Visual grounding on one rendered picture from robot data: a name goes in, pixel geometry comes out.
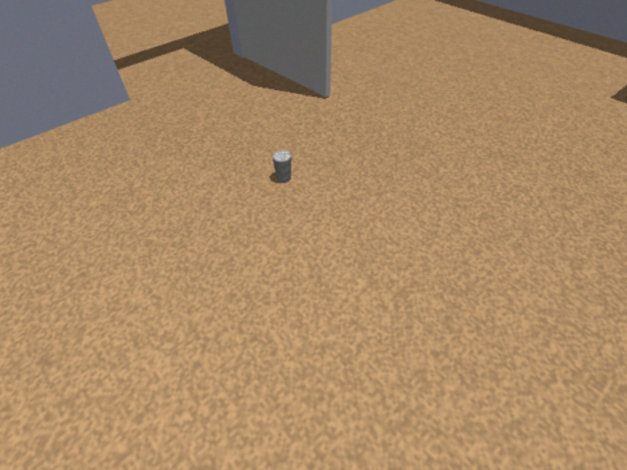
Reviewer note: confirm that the cup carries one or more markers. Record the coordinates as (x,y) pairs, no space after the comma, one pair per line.
(282,165)

